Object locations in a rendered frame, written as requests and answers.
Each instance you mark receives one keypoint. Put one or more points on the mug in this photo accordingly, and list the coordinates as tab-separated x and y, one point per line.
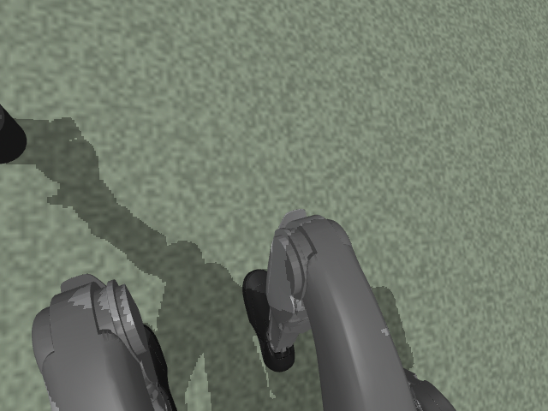
13	139

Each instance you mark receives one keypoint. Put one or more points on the right robot foot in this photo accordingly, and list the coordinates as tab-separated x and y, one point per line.
256	303

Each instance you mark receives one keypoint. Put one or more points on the right robot hand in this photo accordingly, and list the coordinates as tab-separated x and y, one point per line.
426	396

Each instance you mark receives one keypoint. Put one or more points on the left robot foot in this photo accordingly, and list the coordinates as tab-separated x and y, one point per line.
160	368

